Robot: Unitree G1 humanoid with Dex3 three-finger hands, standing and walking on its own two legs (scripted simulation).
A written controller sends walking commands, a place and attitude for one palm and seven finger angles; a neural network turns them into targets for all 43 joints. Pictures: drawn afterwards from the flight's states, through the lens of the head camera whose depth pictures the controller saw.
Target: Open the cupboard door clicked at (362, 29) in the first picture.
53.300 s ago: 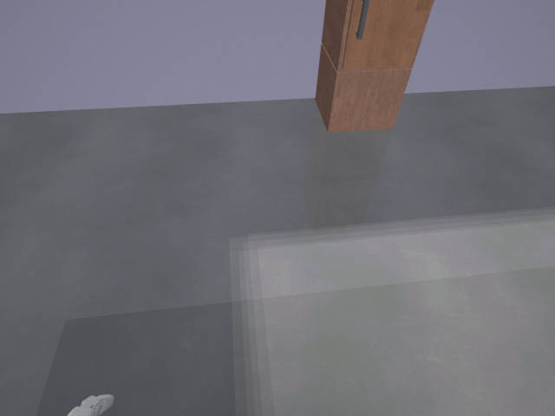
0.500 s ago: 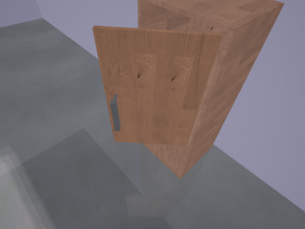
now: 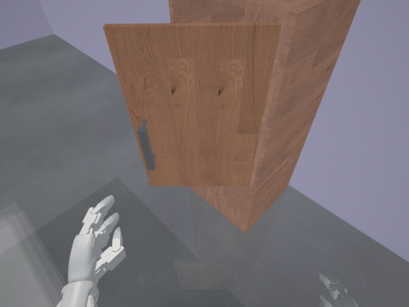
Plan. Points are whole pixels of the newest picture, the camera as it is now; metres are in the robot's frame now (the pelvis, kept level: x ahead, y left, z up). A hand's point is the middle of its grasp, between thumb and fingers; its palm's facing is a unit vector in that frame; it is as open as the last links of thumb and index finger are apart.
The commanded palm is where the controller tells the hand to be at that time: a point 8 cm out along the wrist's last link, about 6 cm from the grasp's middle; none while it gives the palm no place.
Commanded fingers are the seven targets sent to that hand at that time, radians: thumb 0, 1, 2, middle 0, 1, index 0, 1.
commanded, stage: raise the hand with hooked fingers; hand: left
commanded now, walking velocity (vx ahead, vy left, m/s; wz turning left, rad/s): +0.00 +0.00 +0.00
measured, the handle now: (148, 145) +0.59 +0.18 -0.06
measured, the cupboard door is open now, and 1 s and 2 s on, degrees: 44 44 44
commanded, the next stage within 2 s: move the hooked fingers beside the handle in 1.84 s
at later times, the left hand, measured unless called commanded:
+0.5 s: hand (126, 261) +0.24 +0.17 -0.05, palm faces -0.14 -0.99 -0.04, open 10.6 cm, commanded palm +0.19 +0.25 -0.04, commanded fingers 0.00 -0.01 0.51 -0.27 -0.88 -0.27 -0.88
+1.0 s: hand (92, 247) +0.26 +0.24 -0.03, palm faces -0.01 -1.00 -0.09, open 13.4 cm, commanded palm +0.24 +0.30 -0.04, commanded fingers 0.00 -0.50 0.30 -0.30 -1.20 -0.30 -1.20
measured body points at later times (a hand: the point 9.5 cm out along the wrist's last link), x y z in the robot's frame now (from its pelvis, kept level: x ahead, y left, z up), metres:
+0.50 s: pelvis +0.00 -0.03 -0.09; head +0.10 -0.04 +0.35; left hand +0.24 +0.23 -0.05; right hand +0.21 -0.24 -0.19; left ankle +0.04 +0.10 -0.71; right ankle +0.03 -0.12 -0.71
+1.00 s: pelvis +0.00 +0.00 -0.08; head +0.10 +0.02 +0.36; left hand +0.25 +0.29 -0.02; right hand +0.19 -0.25 -0.15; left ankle +0.04 +0.10 -0.71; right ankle +0.03 -0.12 -0.71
